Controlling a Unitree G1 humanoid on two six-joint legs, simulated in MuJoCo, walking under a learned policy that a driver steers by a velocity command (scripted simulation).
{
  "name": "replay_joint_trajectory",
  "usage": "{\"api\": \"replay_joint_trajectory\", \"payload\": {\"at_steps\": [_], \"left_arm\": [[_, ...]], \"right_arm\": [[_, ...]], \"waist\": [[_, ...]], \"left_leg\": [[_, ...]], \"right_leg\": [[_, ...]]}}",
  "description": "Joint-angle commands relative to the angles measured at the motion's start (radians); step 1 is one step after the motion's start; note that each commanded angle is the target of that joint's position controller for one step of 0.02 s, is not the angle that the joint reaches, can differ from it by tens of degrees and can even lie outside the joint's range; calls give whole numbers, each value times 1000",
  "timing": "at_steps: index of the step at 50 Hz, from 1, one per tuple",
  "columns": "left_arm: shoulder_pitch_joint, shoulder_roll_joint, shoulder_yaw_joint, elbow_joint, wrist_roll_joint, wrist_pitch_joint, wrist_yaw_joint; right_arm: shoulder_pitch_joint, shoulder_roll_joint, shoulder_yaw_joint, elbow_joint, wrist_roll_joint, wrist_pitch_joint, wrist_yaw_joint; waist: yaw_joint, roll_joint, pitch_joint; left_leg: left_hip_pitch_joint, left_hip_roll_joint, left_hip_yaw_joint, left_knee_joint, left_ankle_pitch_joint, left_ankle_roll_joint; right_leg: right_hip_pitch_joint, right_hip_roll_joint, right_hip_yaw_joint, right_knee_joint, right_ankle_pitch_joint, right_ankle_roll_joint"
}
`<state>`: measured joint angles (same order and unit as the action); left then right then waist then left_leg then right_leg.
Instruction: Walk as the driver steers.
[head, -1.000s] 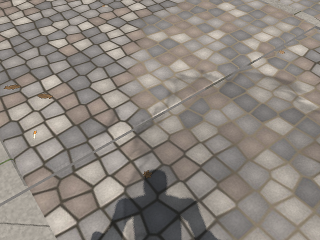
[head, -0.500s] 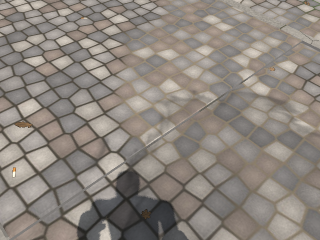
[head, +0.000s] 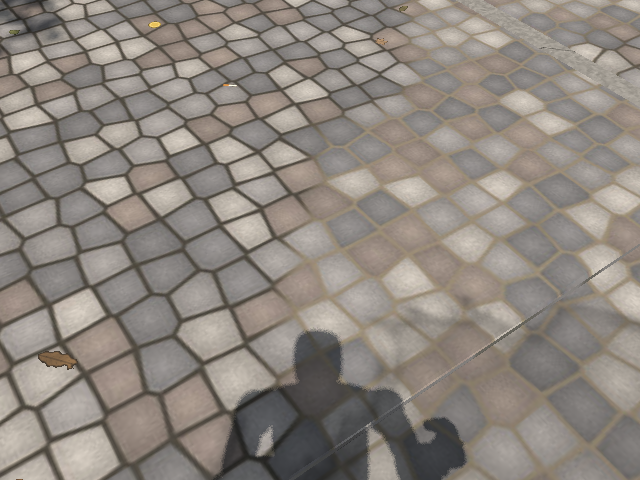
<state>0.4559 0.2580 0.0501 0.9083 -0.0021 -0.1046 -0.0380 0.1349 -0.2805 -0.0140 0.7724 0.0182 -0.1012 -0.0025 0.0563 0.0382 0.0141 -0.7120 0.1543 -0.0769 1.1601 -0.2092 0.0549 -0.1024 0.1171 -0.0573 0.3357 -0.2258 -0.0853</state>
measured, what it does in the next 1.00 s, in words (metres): walks ahead: left foot 0.03 m higher, then right foot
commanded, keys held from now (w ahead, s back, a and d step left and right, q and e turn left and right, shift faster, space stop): w+shift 1.00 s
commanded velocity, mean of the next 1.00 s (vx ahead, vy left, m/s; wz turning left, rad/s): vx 1.00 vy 0.00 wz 0.00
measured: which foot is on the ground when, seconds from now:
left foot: up 0.00-0.20, down 0.22-0.66, up 0.68-1.00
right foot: down 0.00-0.26, up 0.28-0.64, down 0.66-1.00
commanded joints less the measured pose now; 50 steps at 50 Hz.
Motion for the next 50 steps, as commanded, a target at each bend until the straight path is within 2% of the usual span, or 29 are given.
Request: {"api": "replay_joint_trajectory", "payload": {"at_steps": [1,4,7,9,10,11,12,13,14,15,17,18,20,22,25,28,31,32,33,34,35,36,37,38,39,41,44,47,50], "left_arm": [[-135,103,11,-101,-6,-40,17],[-25,122,9,-77,-22,-41,30],[54,145,10,-42,-33,-10,38],[54,195,19,-35,-14,17,41],[43,212,21,-31,6,28,43],[12,215,17,-32,28,43,46],[132,73,-27,-51,23,36,25],[123,51,-52,-52,11,11,16],[34,75,-47,-65,3,-15,4],[-128,83,-46,-130,-10,-27,8],[-256,99,-43,-172,-40,-28,20],[-244,77,-44,-166,-37,-13,22],[-211,29,-57,-168,-32,18,18],[-257,30,-64,-185,-16,31,19],[-264,66,-59,-183,-15,44,22],[-296,115,-38,-174,-33,58,22],[-314,117,-27,-175,-47,53,11],[-159,142,-5,-120,-43,48,4],[116,186,29,-13,-46,50,-2],[179,185,22,37,-26,49,-16],[106,124,-15,-26,-4,42,-31],[27,96,-26,-51,-17,35,-49],[-28,115,-25,-65,-26,29,-46],[-88,118,-29,-70,-17,15,-37],[-139,116,-38,-60,5,3,-25],[-167,70,-60,-39,19,-14,-1],[-58,69,-60,7,11,-27,33],[105,47,-62,63,1,-21,53],[131,49,-62,68,2,-1,55]], "right_arm": [[-29,-40,5,-68,-24,-4,-1],[-159,-8,19,-103,-12,-25,27],[-285,-26,17,-160,6,-29,47],[-253,-71,-4,-178,1,-29,55],[-165,-109,-23,-170,12,-21,50],[35,-159,-50,-127,26,-11,39],[215,-223,-77,-71,-1,-12,36],[432,-270,-116,-14,3,2,36],[513,-236,-94,25,-4,0,35],[478,-223,-88,48,-15,-3,34],[218,-128,-70,7,-36,-18,34],[164,-74,-56,3,-44,-24,36],[104,-15,-38,0,-29,-17,36],[80,-57,-46,-14,-23,-20,17],[40,-155,-70,-27,-23,-27,-9],[38,-158,-70,-21,-21,-26,-6],[61,-153,-75,-4,-20,8,-8],[54,-140,-70,-5,-38,28,-7],[-2,-110,-58,-23,-62,44,-9],[16,44,-21,-57,-56,38,-2],[114,168,13,-90,3,20,7],[82,128,15,-150,63,-1,16],[-2,69,20,-197,70,-4,18],[-60,38,22,-221,35,3,9],[-27,20,22,-220,5,17,8],[11,-11,9,-214,0,42,22],[-128,-25,10,-260,4,40,30],[-304,25,19,-304,15,25,49],[-347,41,12,-317,27,13,76]], "waist": [[-68,-45,156],[-5,-20,141],[28,-31,181],[-21,-77,98],[-83,-136,17],[-197,-187,-109],[-194,-43,-341],[-276,98,-558],[-290,215,-602],[-276,202,-454],[-158,6,-201],[-112,23,-168],[-33,52,-81],[-10,50,-18],[33,87,-50],[37,89,-31],[38,67,34],[106,3,-24],[223,-109,-91],[172,-358,-56],[49,-540,-49],[-2,-417,-42],[-25,-210,-24],[-31,-92,-7],[-87,-67,-10],[-135,-96,0],[-82,-74,48],[2,-42,57],[0,-91,74]], "left_leg": [[1,34,19,-208,236,-44],[159,-27,89,-455,479,-42],[62,-66,99,-644,415,-25],[127,-139,149,-640,252,0],[223,-169,160,-605,182,26],[431,-202,175,-574,137,59],[1011,-61,10,-455,113,186],[1262,112,-380,-592,-304,268],[1283,123,-475,-685,-256,222],[1145,108,-419,-765,-76,190],[857,77,-383,-863,-84,229],[735,42,-320,-877,-88,231],[525,27,-255,-937,-145,228],[386,43,-218,-994,-134,227],[320,-7,-83,-1003,-66,186],[356,-13,-2,-994,-76,172],[472,48,4,-871,-87,173],[443,19,47,-673,25,174],[358,-42,88,-257,50,142],[40,-149,107,260,-406,83],[-296,-259,-41,609,-532,92],[-430,-252,-61,644,-352,103],[-500,-168,-36,626,-223,93],[-456,-99,-39,549,-120,78],[-365,-56,-49,498,-56,54],[-273,-39,-42,425,-1,23],[-230,-53,46,171,103,-7],[-199,-77,149,-141,210,4],[-150,-121,191,-372,203,42]], "right_leg": [[-249,-239,194,-283,47,-160],[-211,-232,114,-322,128,-131],[62,-293,106,-309,239,-111],[204,-338,99,-193,632,-93],[255,-351,88,-71,903,-77],[243,-337,59,146,1086,-52],[-178,-310,41,551,1031,12],[-380,-171,72,896,412,45],[-396,-128,196,944,-240,4],[-424,-156,203,945,-302,-19],[-530,-206,169,886,-178,-10],[-477,-233,168,868,-171,10],[-418,-255,151,790,-226,61],[-407,-273,128,701,-134,114],[-273,-267,103,545,95,156],[-190,-249,46,464,116,175],[-234,-278,32,354,-14,154],[-80,-220,-30,321,-84,147],[108,-184,-43,288,-127,149],[198,-216,30,384,-158,146],[212,-305,385,307,-330,74],[165,-453,740,-33,-471,-8],[132,-542,817,-126,-626,-70],[37,-547,766,-139,-562,-75],[-73,-518,671,-90,-450,-76],[-188,-406,443,-81,-306,-55],[-162,-326,244,-194,-103,-52],[41,-325,143,-275,99,-42],[217,-337,52,-286,292,-24]]}}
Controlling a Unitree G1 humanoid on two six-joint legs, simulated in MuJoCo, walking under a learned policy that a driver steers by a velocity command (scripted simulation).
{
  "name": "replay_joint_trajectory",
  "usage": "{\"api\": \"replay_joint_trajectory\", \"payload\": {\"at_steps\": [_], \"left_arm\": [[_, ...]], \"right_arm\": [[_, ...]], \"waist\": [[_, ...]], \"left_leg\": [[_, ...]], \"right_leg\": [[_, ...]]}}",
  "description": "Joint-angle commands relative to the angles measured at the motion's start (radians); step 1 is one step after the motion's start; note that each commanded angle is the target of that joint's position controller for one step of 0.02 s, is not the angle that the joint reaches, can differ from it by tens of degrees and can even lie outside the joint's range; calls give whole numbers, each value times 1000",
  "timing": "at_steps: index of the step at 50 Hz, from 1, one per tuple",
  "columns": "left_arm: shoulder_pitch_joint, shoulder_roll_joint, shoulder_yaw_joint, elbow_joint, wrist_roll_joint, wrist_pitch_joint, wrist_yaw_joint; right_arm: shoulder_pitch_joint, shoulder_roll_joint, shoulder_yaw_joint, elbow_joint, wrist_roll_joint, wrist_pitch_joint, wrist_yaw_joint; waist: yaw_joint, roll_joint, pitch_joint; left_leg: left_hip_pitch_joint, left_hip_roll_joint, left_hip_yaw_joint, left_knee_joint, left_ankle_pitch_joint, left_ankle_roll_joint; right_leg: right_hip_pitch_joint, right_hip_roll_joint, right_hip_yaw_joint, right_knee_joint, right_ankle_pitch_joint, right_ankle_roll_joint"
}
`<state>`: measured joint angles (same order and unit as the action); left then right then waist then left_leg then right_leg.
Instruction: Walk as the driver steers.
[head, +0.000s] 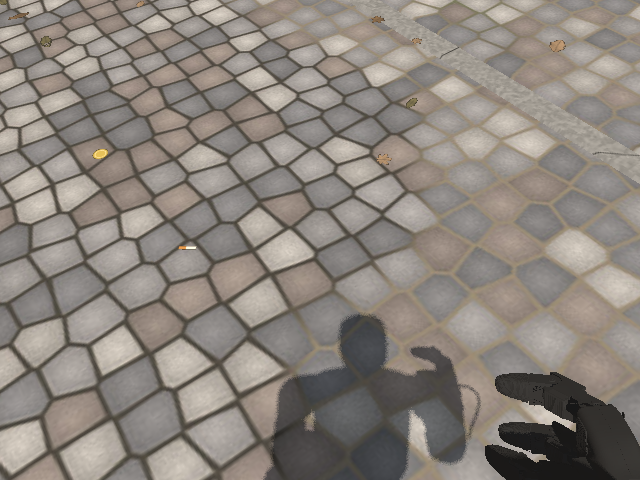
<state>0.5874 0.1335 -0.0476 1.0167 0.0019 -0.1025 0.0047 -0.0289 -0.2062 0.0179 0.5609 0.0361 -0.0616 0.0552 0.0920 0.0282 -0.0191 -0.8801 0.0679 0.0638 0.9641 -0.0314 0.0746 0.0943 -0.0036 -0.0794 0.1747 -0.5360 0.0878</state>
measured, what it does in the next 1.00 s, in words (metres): walks ahead: left foot, then right foot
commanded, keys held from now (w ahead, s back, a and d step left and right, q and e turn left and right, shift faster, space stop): w+shift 1.00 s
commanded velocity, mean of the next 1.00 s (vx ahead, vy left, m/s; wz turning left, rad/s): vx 1.00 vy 0.00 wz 0.00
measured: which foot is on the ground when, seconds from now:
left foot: up 0.00-0.14, down 0.16-0.58, up 0.60-1.00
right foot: down 0.00-0.16, up 0.18-0.56, down 0.58-1.00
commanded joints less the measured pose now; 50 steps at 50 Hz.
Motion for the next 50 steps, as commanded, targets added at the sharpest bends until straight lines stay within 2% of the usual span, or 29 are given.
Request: {"api": "replay_joint_trajectory", "payload": {"at_steps": [1,5,6,7,8,9,10,11,12,14,16,18,20,22,24,26,28,29,30,31,32,33,34,35,36,38,42,47,50], "left_arm": [[-16,186,37,-47,1,0,11],[-60,278,81,-45,26,15,12],[-94,286,93,-55,40,27,10],[-217,308,105,-95,26,33,7],[-289,208,88,-157,31,18,-4],[-212,62,53,-209,-4,-39,-19],[-243,117,64,-229,-65,-68,-25],[-324,150,67,-266,-88,-72,-27],[-352,133,63,-276,-78,-64,-26],[-321,133,63,-267,-53,-29,-29],[-357,122,53,-290,-37,-4,-27],[-484,139,46,-348,-5,-11,-21],[-597,124,36,-381,3,-28,-36],[-701,113,33,-415,-15,-37,-48],[-746,154,55,-446,-31,-33,-53],[-691,225,92,-456,-35,-25,-52],[-336,305,140,-373,-57,2,-35],[-97,369,155,-310,-46,22,-17],[-66,421,166,-292,-20,-4,-38],[-62,306,150,-269,-5,-3,-38],[-138,236,133,-263,5,-4,-33],[-196,229,130,-245,11,-15,-41],[-265,194,121,-240,20,-28,-48],[-307,162,112,-236,38,-33,-50],[-326,130,103,-229,28,-34,-55],[-326,143,102,-211,-5,-34,-52],[-265,218,116,-192,-6,-40,-25],[-112,259,118,-144,-31,-36,-9],[-89,300,126,-128,-13,-1,-2]], "right_arm": [[-182,-41,-26,-109,10,-30,23],[-59,-152,-81,-94,1,-2,6],[147,-198,-111,-28,1,10,-3],[427,-215,-128,75,1,15,-9],[586,-195,-113,177,-10,11,-15],[523,-188,-96,160,-50,-9,-12],[499,-139,-102,178,-55,-20,-19],[475,-90,-94,193,-53,-36,-20],[418,-67,-86,206,-54,-47,-16],[341,-38,-68,212,-56,-63,-12],[316,-67,-67,227,-31,-67,-22],[328,-100,-70,229,-33,-75,-40],[390,-130,-77,239,-22,-84,-59],[502,-168,-84,272,-3,-87,-67],[546,-184,-84,299,-7,-69,-65],[577,-202,-87,319,-38,-39,-64],[508,-245,-95,321,-73,-2,-69],[477,-191,-81,281,-87,-1,-77],[674,16,-26,273,-35,-35,-53],[604,-94,-47,276,11,-68,-45],[426,-150,-62,215,51,-77,-50],[328,-127,-50,173,38,-83,-57],[275,-116,-56,165,10,-79,-61],[314,-98,-56,168,5,-65,-53],[332,-86,-55,178,0,-47,-50],[323,-65,-48,174,-5,-26,-50],[97,-86,-35,105,-39,-37,-49],[-110,-98,-33,47,-13,-61,-12],[-100,-149,-57,30,-9,-67,3]], "waist": [[-57,-116,96],[-185,-253,4],[-276,-236,-76],[-409,-184,-149],[-365,-17,-187],[-212,266,-239],[-222,209,-174],[-200,59,-40],[-147,-44,51],[-55,-46,116],[-12,-33,175],[-37,-47,209],[-84,-79,184],[-135,-82,168],[-134,-22,160],[-77,81,67],[145,200,-115],[208,125,-272],[45,-371,-505],[98,-280,-516],[81,-226,-287],[37,-42,-148],[-14,10,-68],[-77,-30,-35],[-105,-40,-12],[-141,-52,54],[-88,-31,154],[-13,-30,186],[-59,-91,124]], "left_leg": [[98,-60,72,-238,8,38],[366,-124,98,-295,-129,86],[565,-134,89,-364,-105,109],[890,-80,22,-503,15,146],[1240,38,-154,-344,-110,143],[1345,176,-554,-403,-70,261],[1300,237,-676,-625,-305,332],[1163,233,-609,-700,-354,321],[997,203,-536,-754,-356,294],[767,163,-438,-808,-337,255],[636,145,-334,-862,-246,220],[540,78,-201,-894,-87,191],[486,8,-88,-909,-5,151],[560,42,-89,-964,3,145],[793,80,-79,-914,262,118],[1001,121,-77,-735,710,77],[966,135,-43,-291,1007,40],[679,94,-61,76,705,26],[296,-148,-165,574,-324,-40],[200,-107,-275,609,-346,10],[133,-55,-242,599,-339,32],[151,-23,-223,525,-326,42],[192,16,-214,433,-295,47],[253,49,-223,403,-271,44],[276,66,-214,369,-273,37],[248,107,-195,269,-282,17],[169,116,-128,-54,43,-38],[313,25,-58,-416,300,-35],[317,-52,-16,-468,144,3]], "right_leg": [[33,-213,34,-102,771,-190],[156,-294,39,181,1558,-201],[131,-276,50,413,1661,-207],[-58,-199,16,758,1563,-197],[-480,-63,97,1105,462,-224],[-786,64,251,1348,-12,-231],[-948,33,265,1383,50,-229],[-987,-26,231,1353,120,-219],[-952,-65,213,1287,167,-202],[-873,-130,213,1220,217,-169],[-894,-181,190,1128,224,-128],[-874,-180,132,947,384,-90],[-701,-138,66,671,654,-95],[-571,-81,39,477,818,-98],[-610,-24,18,359,771,-117],[-563,53,-22,359,625,-162],[-209,51,1,394,542,-220],[178,-113,205,521,433,-233],[521,-398,867,307,11,-477],[502,-344,1030,123,-192,-432],[342,-311,817,125,-91,-378],[132,-273,692,86,76,-354],[-39,-228,568,75,201,-340],[-163,-206,502,63,244,-345],[-233,-189,459,44,272,-349],[-329,-188,390,-16,274,-348],[-381,-134,223,-82,443,-319],[-239,-154,127,-150,509,-279],[21,-212,114,-3,955,-244]]}}
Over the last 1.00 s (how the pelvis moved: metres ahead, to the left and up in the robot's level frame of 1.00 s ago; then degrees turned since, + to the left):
0.76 -0.06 0.01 -2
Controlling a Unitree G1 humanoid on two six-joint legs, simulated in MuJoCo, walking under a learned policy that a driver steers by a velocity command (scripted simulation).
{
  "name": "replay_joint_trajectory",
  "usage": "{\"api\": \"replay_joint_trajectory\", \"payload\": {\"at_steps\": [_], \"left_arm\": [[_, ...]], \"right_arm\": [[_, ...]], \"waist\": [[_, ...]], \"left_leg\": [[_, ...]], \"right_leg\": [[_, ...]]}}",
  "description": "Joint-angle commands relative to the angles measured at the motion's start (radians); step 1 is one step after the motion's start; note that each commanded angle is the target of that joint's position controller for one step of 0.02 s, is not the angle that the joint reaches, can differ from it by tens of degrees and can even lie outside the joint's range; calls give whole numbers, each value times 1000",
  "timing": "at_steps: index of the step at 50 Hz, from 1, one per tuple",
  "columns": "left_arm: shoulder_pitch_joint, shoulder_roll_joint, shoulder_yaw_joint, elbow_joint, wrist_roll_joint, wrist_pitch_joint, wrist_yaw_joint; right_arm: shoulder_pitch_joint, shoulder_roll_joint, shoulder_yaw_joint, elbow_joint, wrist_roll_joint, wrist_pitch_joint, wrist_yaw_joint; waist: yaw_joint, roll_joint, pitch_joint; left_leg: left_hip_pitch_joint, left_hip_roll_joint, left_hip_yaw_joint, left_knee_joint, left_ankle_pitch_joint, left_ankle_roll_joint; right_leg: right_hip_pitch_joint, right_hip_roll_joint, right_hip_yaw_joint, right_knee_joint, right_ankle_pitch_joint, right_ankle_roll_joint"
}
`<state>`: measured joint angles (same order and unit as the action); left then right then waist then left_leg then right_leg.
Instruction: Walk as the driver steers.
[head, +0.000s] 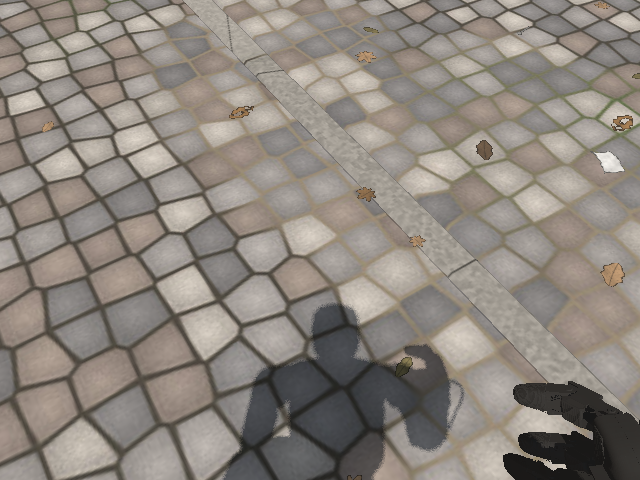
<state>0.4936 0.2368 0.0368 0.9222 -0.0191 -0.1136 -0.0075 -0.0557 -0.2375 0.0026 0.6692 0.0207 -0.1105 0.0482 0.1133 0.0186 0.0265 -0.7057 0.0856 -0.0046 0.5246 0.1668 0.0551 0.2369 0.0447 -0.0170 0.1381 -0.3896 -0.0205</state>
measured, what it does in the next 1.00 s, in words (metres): walks ahead: left foot, then right foot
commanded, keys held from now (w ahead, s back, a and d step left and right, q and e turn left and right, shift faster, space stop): w+shift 0.84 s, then w+e+shift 0.16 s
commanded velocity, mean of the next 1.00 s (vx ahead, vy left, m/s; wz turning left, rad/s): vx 1.00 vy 0.00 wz -0.05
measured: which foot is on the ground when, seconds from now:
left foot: up 0.00-0.04, down 0.06-0.58, up 0.60-1.00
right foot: down 0.00-0.08, up 0.10-0.54, down 0.56-1.00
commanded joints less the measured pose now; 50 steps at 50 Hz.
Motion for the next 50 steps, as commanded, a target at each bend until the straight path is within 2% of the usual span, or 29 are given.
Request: {"api": "replay_joint_trajectory", "payload": {"at_steps": [1,2,3,4,5,6,7,8,10,12,14,17,20,24,26,27,28,29,30,31,32,33,35,37,41,43,45,48,50], "left_arm": [[1,216,47,-29,26,23,13],[-21,231,49,-26,45,39,15],[-83,226,44,-43,52,50,21],[56,52,5,-78,51,35,9],[125,4,-25,-53,-1,-5,-5],[-33,124,9,-89,-47,-24,0],[-174,137,8,-139,-57,-35,3],[-262,115,2,-163,-30,-41,7],[-208,85,7,-159,-10,-17,-1],[-193,54,1,-156,-7,12,-2],[-289,55,-6,-192,7,23,5],[-444,67,-10,-238,20,9,-5],[-570,49,-18,-276,5,-9,-31],[-655,84,-5,-331,-9,-17,-59],[-549,142,21,-325,-19,-8,-55],[-389,186,43,-292,-30,3,-43],[-145,222,60,-229,-28,18,-27],[-3,319,79,-195,20,15,-22],[58,265,76,-161,6,3,-36],[12,179,56,-144,8,4,-27],[-65,147,45,-146,18,1,-26],[-128,128,37,-141,33,-6,-33],[-218,55,16,-138,53,-17,-43],[-234,59,14,-123,22,-18,-44],[-165,123,26,-96,17,-25,-18],[-98,117,21,-81,7,-29,-6],[-27,134,22,-60,-6,-28,2],[21,163,32,-44,-14,-1,17],[23,186,42,-40,-2,25,27]], "right_arm": [[3,-152,-58,-69,15,-11,7],[164,-194,-80,-35,26,0,-4],[413,-228,-99,33,26,16,-20],[550,-324,-118,72,-19,14,-25],[600,-286,-114,99,-11,3,-8],[556,-194,-95,114,-11,3,-14],[482,-157,-84,112,-17,-1,-16],[417,-142,-78,116,-31,-9,-10],[329,-64,-56,119,-55,-20,-1],[315,-55,-51,135,-26,-21,-1],[343,-99,-58,152,-17,-26,-13],[402,-118,-59,168,-17,-27,-36],[513,-136,-56,203,0,-29,-48],[576,-171,-62,237,-2,6,-57],[572,-215,-74,245,-31,30,-61],[549,-230,-77,248,-53,46,-61],[481,-225,-73,230,-59,58,-65],[635,-49,-33,195,-55,41,-50],[688,-7,-6,227,-8,0,-34],[516,-137,-43,182,39,-22,-36],[373,-147,-40,129,51,-35,-40],[287,-121,-36,107,30,-42,-43],[347,-89,-40,118,11,-17,-37],[370,-54,-34,123,6,12,-38],[160,-78,-28,53,-22,13,-45],[51,-62,-20,22,-27,-3,-29],[-26,-58,-18,-11,-15,-18,-13],[-90,-99,-31,-45,-1,-28,1],[-20,-148,-52,-39,2,-32,-1]], "waist": [[-135,-132,9],[-231,-179,-92],[-368,-176,-202],[-272,119,-399],[-254,318,-588],[-282,242,-404],[-265,120,-236],[-226,-21,-127],[-113,18,-80],[-72,29,-18],[-81,10,69],[-128,-13,112],[-178,-22,125],[-168,13,129],[-87,95,16],[6,141,-84],[139,140,-197],[38,-138,-421],[36,-317,-592],[59,-265,-394],[40,-148,-230],[-1,-10,-113],[-117,-40,-61],[-161,-62,-2],[-117,-31,111],[-73,-13,118],[-51,-13,126],[-55,-31,136],[-111,-83,65]], "left_leg": [[210,-104,71,5,-139,43],[371,-126,83,38,-200,73],[684,-85,50,69,-218,96],[1161,165,-385,94,-503,222],[1311,282,-868,-165,-931,307],[1216,240,-825,-258,-950,238],[1036,216,-649,-256,-781,211],[837,170,-527,-275,-602,191],[617,115,-393,-306,-514,195],[504,102,-320,-366,-506,202],[445,101,-261,-421,-440,207],[419,41,-116,-452,-265,171],[451,43,-52,-513,-228,148],[779,115,-27,-425,88,117],[916,145,-24,-235,560,96],[932,152,-17,-45,758,87],[764,124,17,263,726,57],[286,-22,-19,726,129,17],[87,-154,-162,931,-600,16],[-33,-87,-164,965,-576,58],[-59,-47,-143,939,-537,69],[-28,-15,-124,862,-498,74],[74,50,-132,776,-436,63],[70,87,-115,706,-445,37],[-43,100,-62,418,-161,-24],[73,58,-8,239,41,-30],[179,16,-7,102,138,-40],[154,-21,-40,-53,75,-51],[226,-62,-34,-56,-63,-44]], "right_leg": [[-55,-271,44,147,1051,-123],[-49,-274,32,335,1247,-110],[-233,-243,2,641,1211,-76],[-678,-96,33,1099,578,-37],[-873,21,179,1314,-64,-35],[-995,-42,183,1354,-37,-70],[-1030,-85,156,1326,8,-79],[-993,-119,137,1253,54,-83],[-883,-183,150,1162,120,-78],[-882,-214,133,1090,113,-60],[-966,-234,113,979,211,-25],[-947,-203,50,709,494,3],[-802,-142,-2,489,699,-2],[-860,-77,-22,325,586,-35],[-756,-9,-59,372,428,-68],[-605,8,-64,411,362,-98],[-301,-39,-27,428,355,-121],[224,-307,433,478,78,-269],[378,-418,896,233,-341,-349],[268,-369,835,142,-366,-273],[83,-342,666,131,-205,-245],[-121,-296,543,102,-31,-225],[-342,-237,406,68,54,-224],[-460,-231,341,12,60,-234],[-523,-193,191,-59,247,-216],[-567,-151,116,-81,313,-190],[-548,-165,126,-110,310,-193],[-322,-222,165,-46,369,-174],[-184,-252,194,90,664,-152]]}}
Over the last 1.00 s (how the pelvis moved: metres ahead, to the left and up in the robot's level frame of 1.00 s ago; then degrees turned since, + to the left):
0.98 0.00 0.00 1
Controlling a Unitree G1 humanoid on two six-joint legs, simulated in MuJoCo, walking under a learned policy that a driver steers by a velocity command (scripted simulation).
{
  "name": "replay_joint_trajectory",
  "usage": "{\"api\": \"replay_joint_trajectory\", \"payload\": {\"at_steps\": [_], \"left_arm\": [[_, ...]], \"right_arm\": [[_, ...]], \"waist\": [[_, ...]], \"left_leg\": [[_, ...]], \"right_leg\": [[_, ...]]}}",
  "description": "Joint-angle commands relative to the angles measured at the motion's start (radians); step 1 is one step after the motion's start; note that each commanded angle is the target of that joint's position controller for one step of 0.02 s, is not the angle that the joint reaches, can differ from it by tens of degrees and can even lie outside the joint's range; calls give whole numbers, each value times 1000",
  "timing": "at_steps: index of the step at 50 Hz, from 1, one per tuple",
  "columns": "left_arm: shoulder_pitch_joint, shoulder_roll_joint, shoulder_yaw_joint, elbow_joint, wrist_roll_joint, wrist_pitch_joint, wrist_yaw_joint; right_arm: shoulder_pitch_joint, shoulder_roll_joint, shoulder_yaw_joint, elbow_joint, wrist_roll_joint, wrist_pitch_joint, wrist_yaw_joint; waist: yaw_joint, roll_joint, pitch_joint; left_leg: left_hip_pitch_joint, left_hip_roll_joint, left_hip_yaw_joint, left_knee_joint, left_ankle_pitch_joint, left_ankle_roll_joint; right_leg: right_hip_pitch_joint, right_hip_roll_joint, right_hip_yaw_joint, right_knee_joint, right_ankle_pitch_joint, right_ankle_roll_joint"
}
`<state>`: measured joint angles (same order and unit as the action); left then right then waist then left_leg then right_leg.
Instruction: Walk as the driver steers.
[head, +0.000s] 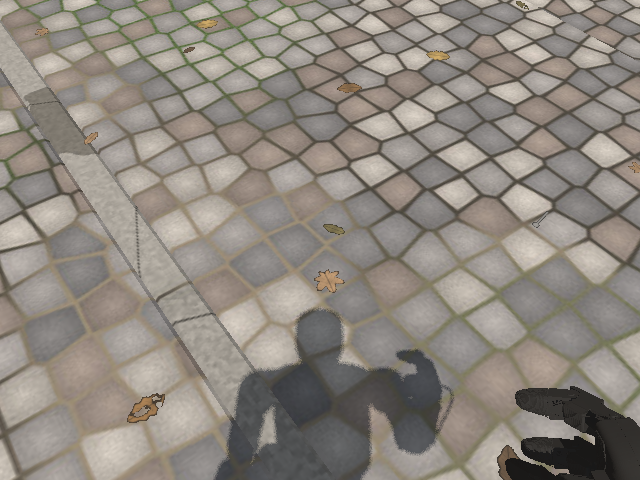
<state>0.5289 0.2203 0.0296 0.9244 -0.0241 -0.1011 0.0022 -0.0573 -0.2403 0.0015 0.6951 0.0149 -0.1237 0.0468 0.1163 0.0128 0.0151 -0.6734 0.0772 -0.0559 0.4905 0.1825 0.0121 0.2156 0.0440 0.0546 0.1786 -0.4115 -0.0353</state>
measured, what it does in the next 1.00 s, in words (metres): walks ahead: left foot, then right foot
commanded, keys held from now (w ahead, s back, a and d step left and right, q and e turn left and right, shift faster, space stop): w+e+shift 0.42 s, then w+shift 0.08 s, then w+q+shift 0.50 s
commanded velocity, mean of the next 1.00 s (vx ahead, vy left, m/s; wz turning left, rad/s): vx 1.00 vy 0.00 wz -0.22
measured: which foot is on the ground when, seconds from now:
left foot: up 0.00-0.02, down 0.04-0.50, up 0.52-1.00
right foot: down 0.00-0.04, up 0.06-0.50, down 0.52-1.00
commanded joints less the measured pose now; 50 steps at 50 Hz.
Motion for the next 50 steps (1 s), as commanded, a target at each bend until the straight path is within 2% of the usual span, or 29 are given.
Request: {"api": "replay_joint_trajectory", "payload": {"at_steps": [1,2,3,4,5,6,7,8,10,12,16,19,22,24,25,26,27,28,29,30,31,33,34,37,44,46,48,49,50], "left_arm": [[-24,223,55,-42,24,26,15],[-58,234,53,-50,46,38,12],[-60,149,27,-93,70,32,10],[154,-49,-21,-108,4,3,-8],[32,77,2,-111,-45,-3,3],[-119,133,19,-156,-52,-2,12],[-209,139,21,-181,-30,-2,17],[-238,127,28,-198,-11,2,11],[-195,79,36,-204,-27,43,-8],[-214,49,32,-227,-32,83,-11],[-302,75,32,-282,-8,94,-22],[-409,101,32,-312,-5,84,-49],[-438,138,49,-333,-8,71,-70],[-293,195,80,-312,-21,81,-66],[-101,253,112,-261,-19,91,-57],[112,300,144,-186,-16,103,-36],[71,342,131,-142,-14,100,-26],[4,303,97,-206,22,63,-34],[-4,205,87,-207,26,41,-46],[-48,191,80,-194,26,16,-53],[-142,153,68,-192,31,-3,-57],[-232,103,54,-185,56,-28,-47],[-237,95,54,-172,48,-34,-42],[-184,111,62,-132,43,-41,-17],[-112,124,51,-97,56,-29,38],[-115,174,58,-104,56,-13,55],[-143,234,74,-110,51,14,82],[-209,259,83,-129,45,22,88],[-346,273,87,-171,45,18,78]], "right_arm": [[102,-189,-72,-43,19,-17,-8],[293,-229,-93,-9,32,-9,-22],[520,-302,-108,31,9,3,-44],[555,-357,-123,64,-16,1,-21],[542,-231,-99,55,-18,-1,-21],[477,-178,-88,66,-10,-3,-28],[424,-164,-86,72,-20,-2,-31],[376,-145,-85,88,-38,-5,-32],[309,-59,-67,115,-46,-10,-30],[249,-71,-73,127,-17,-7,-28],[212,-143,-89,115,-35,-5,-46],[253,-199,-100,113,-26,-1,-58],[300,-271,-114,112,-16,18,-60],[312,-322,-125,117,-6,46,-62],[281,-329,-126,110,-2,54,-59],[246,-298,-113,122,5,49,-56],[336,-64,-50,115,-29,32,-42],[470,-7,-19,72,34,-18,-29],[312,-156,-52,81,82,-35,-28],[219,-153,-55,50,96,-36,-32],[199,-119,-47,61,70,-21,-42],[309,-114,-57,103,50,25,-37],[340,-112,-65,123,50,46,-36],[265,-84,-62,119,46,77,-34],[65,-64,-61,44,37,41,9],[84,-88,-75,29,39,31,24],[205,-130,-97,37,49,49,28],[354,-180,-120,66,49,73,21],[664,-260,-158,146,43,103,6]], "waist": [[-183,-116,-17],[-303,-143,-142],[-361,-50,-343],[-210,411,-571],[-269,353,-480],[-282,256,-289],[-267,83,-183],[-221,51,-115],[-142,77,-63],[-103,91,31],[-76,27,116],[-109,-44,146],[-95,-12,108],[12,82,18],[111,108,-73],[220,47,-130],[55,-340,-52],[-59,-448,-318],[25,-174,-207],[0,-58,-62],[-54,66,-5],[-136,0,12],[-151,-20,21],[-114,-8,70],[-65,-32,126],[-99,-73,77],[-191,-160,-2],[-283,-193,-50],[-443,-181,-131]], "left_leg": [[323,-79,32,13,-172,20],[566,-66,49,62,-248,40],[962,146,-175,184,-394,63],[1277,360,-751,-58,-950,232],[1208,320,-812,-210,-1047,166],[1079,307,-622,-208,-893,128],[919,278,-475,-206,-679,114],[767,259,-363,-212,-523,126],[615,214,-185,-249,-421,112],[511,230,-66,-314,-387,120],[450,183,156,-381,-270,115],[532,152,284,-407,-199,81],[677,166,340,-310,349,62],[766,205,329,-66,806,74],[714,209,304,155,868,82],[537,148,293,488,662,58],[183,-39,239,963,-707,34],[-33,-136,-52,1147,-802,68],[-81,-79,-72,1118,-676,101],[-103,-51,-83,1039,-582,117],[-52,14,-99,967,-495,119],[67,83,-137,890,-369,93],[76,96,-138,846,-341,79],[-33,105,-124,741,-232,49],[-60,-22,116,298,58,68],[58,-104,229,225,25,97],[222,-162,293,243,-57,113],[380,-175,286,280,-143,135],[683,-134,175,293,-195,196]], "right_leg": [[-134,-247,123,201,879,-122],[-226,-206,93,447,928,-90],[-506,-147,81,806,689,-70],[-854,-2,95,1170,-47,-29],[-944,-50,123,1262,-30,-46],[-1033,-86,83,1290,29,-48],[-1018,-130,64,1262,82,-49],[-973,-172,65,1209,123,-49],[-881,-228,74,1165,136,-55],[-919,-265,58,1131,105,-42],[-966,-256,14,973,343,-14],[-929,-221,-74,759,505,-46],[-785,-118,-195,634,496,-91],[-616,-30,-228,642,318,-132],[-387,-1,-212,621,261,-165],[-85,-7,-131,495,311,-192],[26,-133,123,501,290,-190],[175,-334,703,220,-127,-340],[63,-375,727,48,-244,-290],[-109,-375,644,22,-241,-270],[-252,-350,530,29,-161,-218],[-428,-297,327,38,-15,-140],[-448,-271,222,23,64,-108],[-415,-229,3,-19,338,-32],[-234,-165,-291,-76,798,91],[-157,-174,-323,26,1216,117],[-101,-220,-332,232,1606,119],[-141,-245,-317,397,1739,108],[-299,-251,-275,709,1725,86]]}}
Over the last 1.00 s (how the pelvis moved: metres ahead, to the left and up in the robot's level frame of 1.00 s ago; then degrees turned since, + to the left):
0.96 0.02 0.00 -3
